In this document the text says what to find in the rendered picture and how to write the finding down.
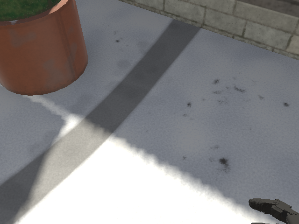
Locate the right robot hand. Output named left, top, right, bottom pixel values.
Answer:
left=249, top=198, right=299, bottom=224

